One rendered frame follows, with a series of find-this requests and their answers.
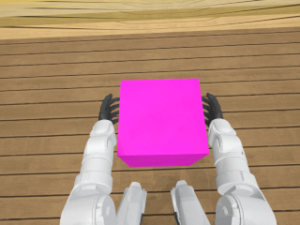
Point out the right robot thigh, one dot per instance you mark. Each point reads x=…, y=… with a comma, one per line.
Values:
x=187, y=205

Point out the right robot upper arm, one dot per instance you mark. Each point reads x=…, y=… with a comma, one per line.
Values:
x=235, y=209

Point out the robot right forearm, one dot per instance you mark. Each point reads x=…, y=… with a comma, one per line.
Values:
x=233, y=174

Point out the left robot hand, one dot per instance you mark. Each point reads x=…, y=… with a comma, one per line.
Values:
x=106, y=109

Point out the left robot upper arm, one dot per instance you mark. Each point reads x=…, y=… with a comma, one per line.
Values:
x=96, y=209

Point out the left robot thigh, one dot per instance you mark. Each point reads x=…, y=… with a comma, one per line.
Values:
x=132, y=206

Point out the robot left forearm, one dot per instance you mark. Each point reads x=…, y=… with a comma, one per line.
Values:
x=96, y=171

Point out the carton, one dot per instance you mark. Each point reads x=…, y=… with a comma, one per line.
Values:
x=161, y=123

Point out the robot thigh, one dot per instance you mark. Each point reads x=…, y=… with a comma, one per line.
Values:
x=132, y=206
x=187, y=205

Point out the right robot hand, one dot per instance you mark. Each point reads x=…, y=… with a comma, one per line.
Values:
x=214, y=109

